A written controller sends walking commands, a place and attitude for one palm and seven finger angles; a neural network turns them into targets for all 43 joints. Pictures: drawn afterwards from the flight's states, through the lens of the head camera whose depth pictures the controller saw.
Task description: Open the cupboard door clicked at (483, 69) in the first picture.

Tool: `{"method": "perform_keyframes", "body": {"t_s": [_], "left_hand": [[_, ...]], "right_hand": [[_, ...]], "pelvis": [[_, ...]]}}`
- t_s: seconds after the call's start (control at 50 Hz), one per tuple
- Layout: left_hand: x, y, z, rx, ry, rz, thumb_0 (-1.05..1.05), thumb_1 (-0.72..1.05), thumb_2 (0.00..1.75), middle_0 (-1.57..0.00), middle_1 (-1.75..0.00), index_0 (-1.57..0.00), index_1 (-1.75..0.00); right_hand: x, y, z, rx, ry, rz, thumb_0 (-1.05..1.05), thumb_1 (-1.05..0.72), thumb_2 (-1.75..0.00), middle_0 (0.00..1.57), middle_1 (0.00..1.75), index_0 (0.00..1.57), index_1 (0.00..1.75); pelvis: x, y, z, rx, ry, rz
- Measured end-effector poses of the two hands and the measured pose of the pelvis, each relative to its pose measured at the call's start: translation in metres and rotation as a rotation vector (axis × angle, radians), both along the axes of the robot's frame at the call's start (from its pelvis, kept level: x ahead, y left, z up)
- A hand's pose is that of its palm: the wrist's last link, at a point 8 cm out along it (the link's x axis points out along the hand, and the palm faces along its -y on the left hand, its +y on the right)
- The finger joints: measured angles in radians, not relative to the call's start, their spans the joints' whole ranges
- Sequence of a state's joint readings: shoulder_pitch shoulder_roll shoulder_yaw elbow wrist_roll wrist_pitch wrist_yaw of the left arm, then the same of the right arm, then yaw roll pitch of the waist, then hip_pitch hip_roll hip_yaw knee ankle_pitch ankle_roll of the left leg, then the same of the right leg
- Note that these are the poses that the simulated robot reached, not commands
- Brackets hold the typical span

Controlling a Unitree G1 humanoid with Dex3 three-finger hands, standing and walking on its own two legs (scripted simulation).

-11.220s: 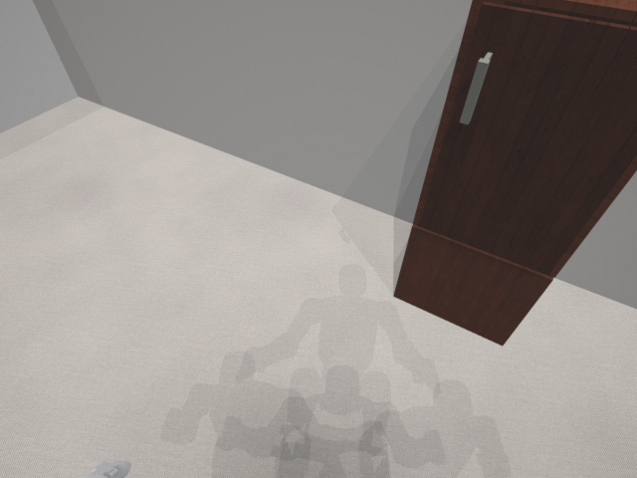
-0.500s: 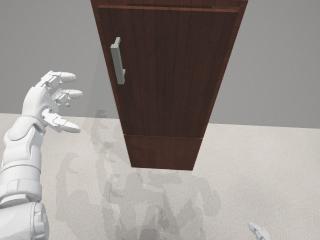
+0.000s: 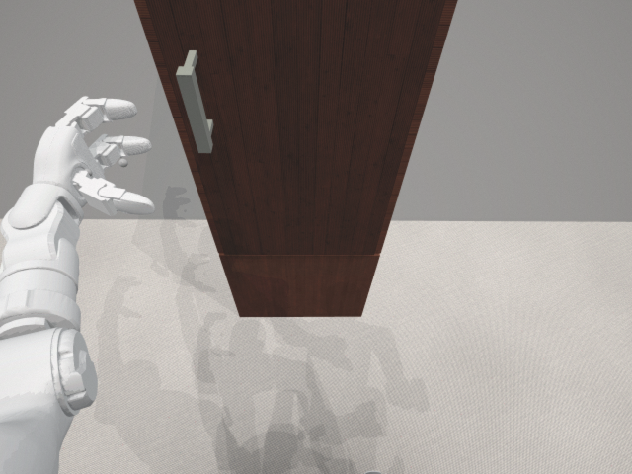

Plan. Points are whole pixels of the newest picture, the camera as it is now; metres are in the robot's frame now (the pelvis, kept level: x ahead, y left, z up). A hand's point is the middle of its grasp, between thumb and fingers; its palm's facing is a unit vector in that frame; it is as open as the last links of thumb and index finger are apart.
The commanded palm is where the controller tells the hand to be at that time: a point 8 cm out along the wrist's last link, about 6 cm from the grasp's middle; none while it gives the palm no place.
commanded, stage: move the hooked fingers beside the handle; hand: left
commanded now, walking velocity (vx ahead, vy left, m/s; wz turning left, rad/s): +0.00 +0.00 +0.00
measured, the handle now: (198, 104) +0.59 +0.16 +0.12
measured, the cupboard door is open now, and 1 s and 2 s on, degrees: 0 0 0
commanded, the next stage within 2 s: slide the fingers in behind the handle in 1.22 s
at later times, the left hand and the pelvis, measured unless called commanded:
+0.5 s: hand (153, 119) +0.53 +0.21 +0.14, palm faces -0.03 -1.00 +0.01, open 14.0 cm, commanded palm +0.51 +0.26 +0.13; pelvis +0.00 +0.00 -0.01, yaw -1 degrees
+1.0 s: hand (141, 135) +0.53 +0.23 +0.12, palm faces -0.03 -1.00 +0.00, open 14.0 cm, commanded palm +0.51 +0.27 +0.13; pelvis +0.02 +0.02 -0.01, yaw -1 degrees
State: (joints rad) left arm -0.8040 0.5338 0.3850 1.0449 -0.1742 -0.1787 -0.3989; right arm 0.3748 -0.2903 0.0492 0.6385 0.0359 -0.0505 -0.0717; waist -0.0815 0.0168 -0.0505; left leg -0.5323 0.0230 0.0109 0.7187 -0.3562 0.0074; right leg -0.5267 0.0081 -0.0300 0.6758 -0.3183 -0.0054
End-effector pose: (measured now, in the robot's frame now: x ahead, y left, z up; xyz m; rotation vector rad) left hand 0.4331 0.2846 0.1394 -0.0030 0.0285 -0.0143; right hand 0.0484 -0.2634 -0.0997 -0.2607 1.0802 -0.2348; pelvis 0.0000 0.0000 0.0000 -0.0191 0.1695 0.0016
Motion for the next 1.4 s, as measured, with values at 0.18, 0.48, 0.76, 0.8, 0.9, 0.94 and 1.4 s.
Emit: {"method": "perform_keyframes", "body": {"t_s": [0.18,0.48,0.76,0.8,0.9,0.94,1.4], "left_hand": [[0.028,-0.013,0.005,-0.01,-0.007,-0.008,-0.01,-0.5,0.3,-0.3,-1.2,-0.3,-1.2],[0.074,-0.019,0.005,-0.002,0.01,-0.014,-0.01,-0.5,0.3,-0.3,-1.2,-0.3,-1.2],[0.086,0.003,-0.013,0.016,-0.002,0.02,-0.01,-0.5,0.3,-0.3,-1.2,-0.3,-1.2],[0.083,0.006,-0.009,0.024,-0.028,0.014,-0.01,-0.5,0.3,-0.3,-1.2,-0.3,-1.2],[0.079,0.007,-0.011,-0.023,0.014,-0.016,-0.01,-0.5,0.3,-0.3,-1.2,-0.3,-1.2],[0.078,0.006,-0.016,-0.023,0.046,-0.02,-0.01,-0.5,0.3,-0.3,-1.2,-0.3,-1.2],[0.064,-0.009,-0.006,-0.004,-0.018,0.005,-0.01,-0.5,0.3,-0.3,-1.2,-0.3,-1.2]], "right_hand": [[-0.028,-0.006,-0.003,-0.014,0.073,-0.047,0.01,-0.9,-0.9,0.2,0.3,0.2,0.3],[-0.086,0.001,-0.003,-0.022,0.251,-0.119,0.01,-0.9,-0.9,0.2,0.3,0.2,0.3],[-0.092,0.016,0.003,-0.005,0.309,-0.164,0.01,-0.9,-0.9,0.2,0.3,0.2,0.3],[-0.086,0.017,0.002,-0.001,0.307,-0.156,0.01,-0.9,-0.9,0.2,0.3,0.2,0.3],[-0.064,0.017,-0.001,-0.001,0.282,-0.124,0.01,-0.9,-0.9,0.2,0.3,0.2,0.3],[-0.053,0.017,-0.002,-0.006,0.258,-0.109,0.01,-0.9,-0.9,0.2,0.3,0.2,0.3],[-0.047,0.014,-0.01,0.02,0.207,-0.081,0.0,-0.9,-0.9,0.2,0.3,0.2,0.3]], "pelvis": [[-0.003,-0.002,-0.004,-0.003,0.038,-0.006],[-0.003,0.003,-0.01,-0.015,0.114,-0.014],[0.011,0.01,-0.011,-0.02,0.149,-0.045],[0.015,0.011,-0.01,-0.023,0.146,-0.041],[0.02,0.013,-0.009,-0.03,0.133,-0.023],[0.021,0.014,-0.009,-0.032,0.133,-0.017],[0.009,0.007,-0.011,-0.024,0.104,-0.011]]}}
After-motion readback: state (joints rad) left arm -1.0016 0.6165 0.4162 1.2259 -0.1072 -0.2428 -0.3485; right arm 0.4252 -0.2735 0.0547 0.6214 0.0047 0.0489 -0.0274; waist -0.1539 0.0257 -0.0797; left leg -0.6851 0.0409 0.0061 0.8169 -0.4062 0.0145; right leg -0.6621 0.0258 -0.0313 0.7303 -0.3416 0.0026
